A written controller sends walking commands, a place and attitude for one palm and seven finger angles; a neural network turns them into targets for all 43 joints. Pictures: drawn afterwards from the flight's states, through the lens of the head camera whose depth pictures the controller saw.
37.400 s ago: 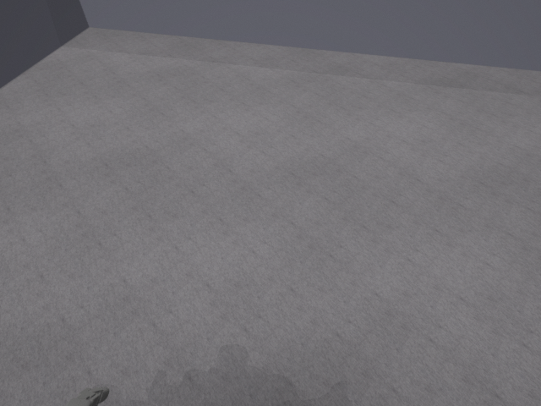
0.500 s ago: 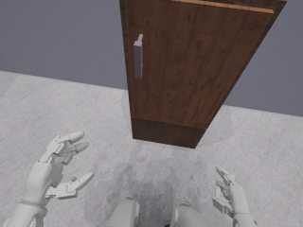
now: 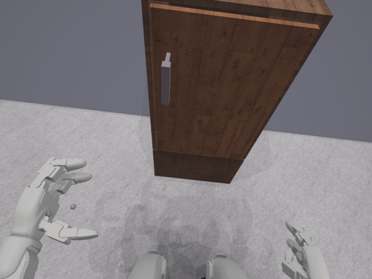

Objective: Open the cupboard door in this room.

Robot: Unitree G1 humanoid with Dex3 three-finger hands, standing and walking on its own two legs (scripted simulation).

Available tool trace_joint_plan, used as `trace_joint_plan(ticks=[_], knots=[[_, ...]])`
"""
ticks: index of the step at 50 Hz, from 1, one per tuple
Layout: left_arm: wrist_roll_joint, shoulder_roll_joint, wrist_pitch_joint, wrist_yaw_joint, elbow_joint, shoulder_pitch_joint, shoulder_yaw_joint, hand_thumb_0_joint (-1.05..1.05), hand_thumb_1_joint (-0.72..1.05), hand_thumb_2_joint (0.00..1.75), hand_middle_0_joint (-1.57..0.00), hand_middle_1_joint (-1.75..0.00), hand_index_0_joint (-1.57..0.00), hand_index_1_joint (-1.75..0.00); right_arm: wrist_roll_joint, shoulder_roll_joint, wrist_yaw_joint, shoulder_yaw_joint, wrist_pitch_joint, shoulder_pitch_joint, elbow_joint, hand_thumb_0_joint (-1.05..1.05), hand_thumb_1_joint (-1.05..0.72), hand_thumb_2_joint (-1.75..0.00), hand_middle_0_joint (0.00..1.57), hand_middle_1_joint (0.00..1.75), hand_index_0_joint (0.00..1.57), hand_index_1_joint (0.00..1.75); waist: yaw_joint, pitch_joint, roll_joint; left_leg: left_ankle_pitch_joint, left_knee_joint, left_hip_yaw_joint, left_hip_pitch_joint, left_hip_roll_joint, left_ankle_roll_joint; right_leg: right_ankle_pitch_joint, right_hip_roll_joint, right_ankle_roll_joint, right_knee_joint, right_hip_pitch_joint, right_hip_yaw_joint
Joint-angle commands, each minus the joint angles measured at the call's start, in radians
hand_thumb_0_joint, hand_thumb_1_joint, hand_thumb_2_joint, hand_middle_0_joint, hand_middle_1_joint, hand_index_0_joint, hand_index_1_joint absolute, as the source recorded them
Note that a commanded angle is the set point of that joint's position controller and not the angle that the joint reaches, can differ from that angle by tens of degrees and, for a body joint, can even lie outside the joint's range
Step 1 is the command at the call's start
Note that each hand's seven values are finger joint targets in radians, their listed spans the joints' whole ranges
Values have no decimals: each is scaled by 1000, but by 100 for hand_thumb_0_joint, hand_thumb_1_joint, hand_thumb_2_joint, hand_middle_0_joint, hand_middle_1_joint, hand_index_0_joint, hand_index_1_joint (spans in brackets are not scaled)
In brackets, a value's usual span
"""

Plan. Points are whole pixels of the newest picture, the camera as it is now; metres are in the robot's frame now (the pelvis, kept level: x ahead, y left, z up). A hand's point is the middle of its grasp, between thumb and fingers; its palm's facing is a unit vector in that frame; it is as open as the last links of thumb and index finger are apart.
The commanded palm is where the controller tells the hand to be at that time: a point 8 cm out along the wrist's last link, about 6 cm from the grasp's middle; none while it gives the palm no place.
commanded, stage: raise the hand with hooked fingers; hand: left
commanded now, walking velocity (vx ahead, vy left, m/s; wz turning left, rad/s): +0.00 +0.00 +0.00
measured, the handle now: (166, 79) +0.59 +0.09 +0.05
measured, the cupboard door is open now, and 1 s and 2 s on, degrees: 0 0 0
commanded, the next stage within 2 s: move the hooked fingers beside the handle in 0.94 s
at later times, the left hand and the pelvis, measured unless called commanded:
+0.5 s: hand (52, 175) +0.29 +0.28 +0.05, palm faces -0.03 -1.00 -0.04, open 14.0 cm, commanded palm +0.27 +0.32 +0.06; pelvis +0.01 +0.00 +0.01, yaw +0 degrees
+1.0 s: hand (58, 176) +0.29 +0.27 +0.05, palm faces -0.03 -1.00 -0.04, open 14.0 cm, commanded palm +0.27 +0.32 +0.06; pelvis +0.01 +0.00 +0.01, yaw +0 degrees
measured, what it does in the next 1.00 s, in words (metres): stands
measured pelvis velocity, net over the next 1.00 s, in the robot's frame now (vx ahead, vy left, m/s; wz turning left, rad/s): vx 0.01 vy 0.00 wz -0.01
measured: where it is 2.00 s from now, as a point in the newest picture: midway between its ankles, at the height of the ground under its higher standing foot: outside the picture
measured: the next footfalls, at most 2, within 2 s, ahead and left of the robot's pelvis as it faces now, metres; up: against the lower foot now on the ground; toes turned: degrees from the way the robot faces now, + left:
none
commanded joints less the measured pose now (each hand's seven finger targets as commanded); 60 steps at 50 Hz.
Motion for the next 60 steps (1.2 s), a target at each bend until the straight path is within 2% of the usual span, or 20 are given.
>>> trace_joint_plan(ticks=[1, 6, 8, 10, 14, 16, 21, 24, 26, 32, 34, 36, 38, 41, 49, 50, 52, 54, 56, 60], knots=[[-29, 191, -42, -23, -168, -144, 106, 0, -48, 31, -30, -118, -30, -118, 5, -145, -7, -51, -42, -11, -139, 0, -90, -90, 20, 30, 20, 30, 8, -215, 132, 219, -254, -84, 192, 6, -58, 75, 35, -29, -128, 126, 25], [-41, 238, -21, -64, -130, -203, 146, 0, -50, 30, -30, -120, -30, -120, 4, -148, -8, -46, -42, 0, -133, 0, -90, -90, 20, 30, 20, 30, 13, -256, 141, 335, -245, -85, 238, 10, -69, 143, 39, -32, -127, 149, 21], [-50, 232, -11, -84, -86, -217, 146, 0, -50, 30, -30, -120, -30, -120, 7, -149, -9, -45, -41, -1, -131, 0, -90, -90, 20, 30, 20, 30, 9, -239, 129, 316, -244, -84, 227, 10, -68, 136, 40, -30, -135, 144, 23], [-53, 262, -4, -98, -49, -264, 168, 0, -50, 30, -30, -120, -30, -120, 3, -154, -11, -42, -41, -1, -125, 0, -90, -90, 20, 30, 20, 30, 8, -228, 126, 319, -237, -86, 214, 9, -67, 137, 44, -34, -128, 134, 22], [-61, 293, 3, -127, -25, -314, 192, 0, -50, 30, -30, -120, -30, -120, 7, -158, -12, -43, -39, 5, -122, 0, -90, -90, 20, 30, 20, 30, 13, -277, 124, 344, -238, -81, 234, 9, -65, 155, 37, -31, -136, 161, 28], [-60, 313, 7, -142, -8, -351, 200, 0, -50, 30, -30, -120, -30, -120, 6, -160, -11, -41, -37, 9, -118, 0, -90, -90, 20, 30, 20, 30, 15, -281, 144, 374, -240, -84, 253, 13, -72, 162, 41, -34, -131, 152, 26], [-71, 358, 9, -163, 54, -404, 240, 0, -50, 30, -30, -120, -30, -120, 7, -165, -14, -40, -31, 18, -112, 0, -90, -90, 20, 30, 20, 30, 14, -287, 120, 359, -242, -79, 240, 11, -66, 157, 42, -33, -142, 164, 33], [-81, 319, 14, -180, 94, -387, 215, 0, -50, 30, -30, -120, -30, -120, 12, -164, -15, -43, -28, 19, -116, 0, -90, -90, 20, 30, 20, 30, 11, -268, 100, 326, -248, -71, 226, 8, -56, 146, 39, -30, -154, 168, 35], [-83, 324, 16, -187, 96, -368, 217, 0, -50, 30, -30, -120, -30, -120, 11, -165, -10, -45, -29, 27, -121, 0, -90, -90, 20, 30, 20, 30, 17, -296, 103, 358, -240, -64, 227, 7, -53, 171, 39, -29, -153, 185, 41], [-77, 358, -4, -160, 56, -362, 251, 0, -50, 30, -30, -120, -30, -120, 5, -164, 0, -50, -23, 35, -122, 0, -90, -90, 20, 30, 20, 30, 20, -301, 134, 404, -238, -63, 241, 11, -60, 195, 38, -29, -145, 183, 40], [-85, 347, -10, -153, 73, -355, 255, 0, -50, 30, -30, -120, -30, -120, 6, -162, -1, -49, -20, 31, -124, 0, -90, -90, 20, 30, 20, 30, 16, -282, 93, 351, -237, -57, 203, 8, -51, 175, 38, -25, -151, 195, 46], [-81, 356, -22, -151, 49, -382, 253, 0, -50, 30, -30, -120, -30, -120, 6, -161, -3, -47, -20, 28, -122, 0, -90, -90, 20, 30, 20, 30, 17, -295, 139, 356, -234, -54, 210, 8, -51, 179, 37, -28, -147, 195, 52], [-78, 337, -19, -152, 62, -376, 233, 0, -50, 30, -30, -120, -30, -120, 8, -160, -4, -47, -18, 29, -122, 0, -90, -90, 20, 30, 20, 30, 10, -283, 125, 343, -241, -58, 217, 10, -51, 168, 38, -27, -152, 185, 47], [-73, 357, -22, -156, 32, -381, 239, 0, -50, 30, -30, -120, -30, -120, 7, -161, -5, -47, -20, 30, -119, 0, -90, -90, 20, 30, 20, 30, 13, -317, 160, 391, -235, -60, 246, 11, -53, 198, 37, -29, -147, 192, 50], [-83, 335, -9, -163, 97, -381, 235, 0, -50, 30, -30, -120, -30, -120, 10, -160, -10, -42, -13, 20, -122, 0, -90, -90, 20, 30, 20, 30, 6, -268, 84, 304, -235, -59, 185, 7, -45, 153, 36, -24, -157, 189, 49], [-83, 334, -7, -170, 103, -391, 229, 0, -50, 30, -30, -120, -30, -120, 8, -160, -12, -40, -14, 18, -123, 0, -90, -90, 20, 30, 20, 30, 6, -259, 112, 303, -227, -57, 184, 6, -44, 151, 39, -29, -153, 176, 53], [-79, 335, -5, -174, 93, -401, 223, 0, -50, 30, -30, -120, -30, -120, 10, -161, -12, -40, -12, 19, -126, 0, -90, -90, 20, 30, 20, 30, 2, -275, 90, 293, -232, -56, 189, 6, -42, 148, 36, -25, -159, 190, 55], [-68, 292, -10, -170, 69, -494, 161, 0, -50, 30, -30, -120, -30, -120, 12, -159, -16, -37, -16, 15, -116, 0, -90, -90, 20, 30, 20, 30, -15, -269, 139, 282, -234, -68, 218, 10, -46, 130, 34, -27, -151, 140, 48], [-55, 289, -11, -156, 67, -587, 138, 0, -50, 30, -30, -120, -30, -120, 8, -163, -23, -38, -19, 27, -99, 0, -90, -90, 20, 30, 20, 30, -31, -277, 126, 272, -232, -83, 238, 15, -50, 120, 36, -27, -144, 104, 44], [-23, 301, 0, -120, 106, -629, 128, 0, -50, 30, -30, -120, -30, -120, 6, -166, -27, -39, -15, 35, -86, 0, -90, -90, 20, 30, 20, 30, -18, -293, 139, 287, -235, -88, 245, 14, -57, 126, 30, -32, -134, 100, 45]])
